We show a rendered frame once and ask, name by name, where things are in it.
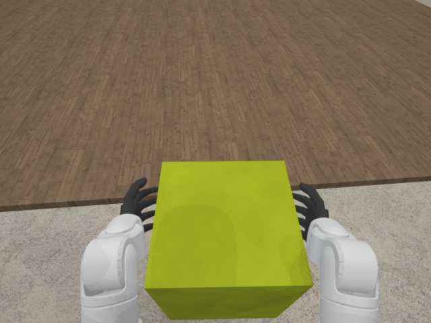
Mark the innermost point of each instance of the right robot forearm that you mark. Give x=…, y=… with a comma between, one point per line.
x=349, y=272

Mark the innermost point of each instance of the right robot hand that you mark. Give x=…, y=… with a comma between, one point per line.
x=316, y=208

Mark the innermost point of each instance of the carton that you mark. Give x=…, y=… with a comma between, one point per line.
x=226, y=241

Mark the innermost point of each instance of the left robot hand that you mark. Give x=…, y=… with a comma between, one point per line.
x=132, y=204

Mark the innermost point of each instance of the left robot forearm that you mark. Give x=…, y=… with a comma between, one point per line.
x=109, y=272

